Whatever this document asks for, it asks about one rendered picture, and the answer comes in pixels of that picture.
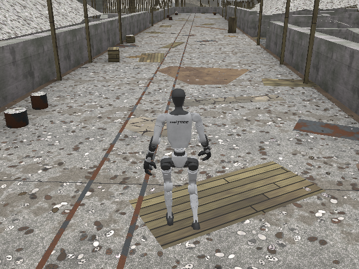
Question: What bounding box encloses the robot thigh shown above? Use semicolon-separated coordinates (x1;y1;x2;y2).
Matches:
160;156;173;193
187;156;199;194

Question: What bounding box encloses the robot left forearm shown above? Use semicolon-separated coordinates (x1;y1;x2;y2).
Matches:
145;136;157;162

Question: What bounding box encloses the robot right forearm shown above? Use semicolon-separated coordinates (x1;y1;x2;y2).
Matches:
201;134;210;153

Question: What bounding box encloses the left robot thigh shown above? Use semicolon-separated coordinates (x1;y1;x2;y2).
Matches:
160;156;173;193

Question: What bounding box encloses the robot left hand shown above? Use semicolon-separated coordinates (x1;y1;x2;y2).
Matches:
144;161;157;175

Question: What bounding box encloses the robot right hand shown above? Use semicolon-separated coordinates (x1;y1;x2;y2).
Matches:
198;151;211;161

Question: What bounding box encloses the left robot upper arm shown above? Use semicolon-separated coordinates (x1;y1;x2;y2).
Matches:
152;113;167;145

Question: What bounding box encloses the right robot upper arm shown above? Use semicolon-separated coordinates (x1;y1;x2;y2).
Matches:
191;113;206;143

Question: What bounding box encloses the right robot thigh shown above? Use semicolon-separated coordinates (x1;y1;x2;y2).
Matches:
187;156;199;194

